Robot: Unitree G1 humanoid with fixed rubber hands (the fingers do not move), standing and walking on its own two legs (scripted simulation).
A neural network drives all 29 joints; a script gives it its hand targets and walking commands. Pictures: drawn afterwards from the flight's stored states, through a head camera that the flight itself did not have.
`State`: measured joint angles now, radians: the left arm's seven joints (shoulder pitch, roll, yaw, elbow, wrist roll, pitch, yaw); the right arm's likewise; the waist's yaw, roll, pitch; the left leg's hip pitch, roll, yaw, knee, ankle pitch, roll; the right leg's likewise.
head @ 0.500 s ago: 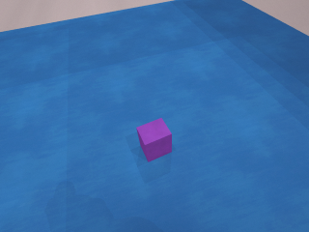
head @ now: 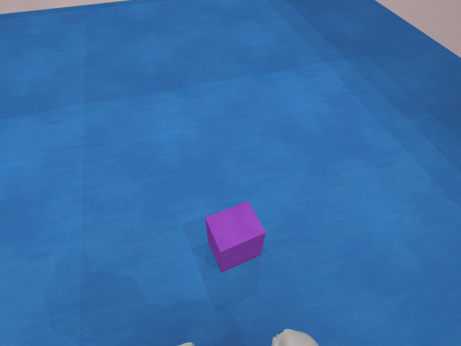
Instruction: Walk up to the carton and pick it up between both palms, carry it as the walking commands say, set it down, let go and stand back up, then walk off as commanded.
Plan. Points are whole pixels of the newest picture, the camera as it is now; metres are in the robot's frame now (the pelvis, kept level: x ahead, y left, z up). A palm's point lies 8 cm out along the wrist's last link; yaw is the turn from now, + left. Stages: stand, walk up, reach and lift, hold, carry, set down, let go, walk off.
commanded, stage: walk up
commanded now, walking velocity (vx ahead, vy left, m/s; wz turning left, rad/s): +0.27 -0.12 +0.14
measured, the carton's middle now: (234, 237) +0.60 +0.00 -0.64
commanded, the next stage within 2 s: none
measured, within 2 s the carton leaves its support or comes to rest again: neither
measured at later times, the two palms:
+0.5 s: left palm out of the picture +0.11 +0.20 -0.12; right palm (375, 325) +0.19 -0.25 -0.13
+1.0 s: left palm out of the picture +0.15 +0.28 -0.16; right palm (339, 295) +0.24 -0.20 -0.14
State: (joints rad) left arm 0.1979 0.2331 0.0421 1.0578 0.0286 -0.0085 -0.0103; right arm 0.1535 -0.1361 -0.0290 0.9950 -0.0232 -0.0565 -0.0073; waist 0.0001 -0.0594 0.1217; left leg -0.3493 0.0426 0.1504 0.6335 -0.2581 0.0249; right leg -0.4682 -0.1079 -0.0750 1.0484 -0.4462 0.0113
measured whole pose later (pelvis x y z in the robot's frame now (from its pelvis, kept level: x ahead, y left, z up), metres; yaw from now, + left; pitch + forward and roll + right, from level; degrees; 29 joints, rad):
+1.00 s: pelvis +0.17 +0.05 -0.01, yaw +2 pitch +0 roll +0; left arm 0.23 0.20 0.06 1.08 0.01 0.06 0.05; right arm 0.14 -0.19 -0.06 1.04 -0.01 0.04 -0.02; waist 0.04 -0.05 0.11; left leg -0.33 0.01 0.13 0.71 -0.36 0.05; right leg -0.31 -0.14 -0.06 0.92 -0.59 0.06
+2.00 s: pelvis +0.09 -0.02 +0.01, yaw +9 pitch +0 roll -2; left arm 0.22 0.24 0.07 1.00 0.04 0.05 0.00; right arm 0.30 -0.17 -0.08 1.09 -0.04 0.04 -0.06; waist -0.05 0.00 0.10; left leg -0.42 0.05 -0.04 0.57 -0.15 -0.02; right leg -0.44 -0.07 -0.01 0.89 -0.43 0.05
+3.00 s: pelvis +0.29 -0.20 +0.00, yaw +24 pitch +0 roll +1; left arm 0.13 0.11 0.03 1.03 0.02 0.01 0.05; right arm 0.17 -0.31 -0.09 1.03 -0.02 0.06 0.00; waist 0.00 0.07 0.21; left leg -0.49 0.02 0.03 1.20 -0.47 -0.03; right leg -0.43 -0.15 -0.18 0.59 -0.15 -0.01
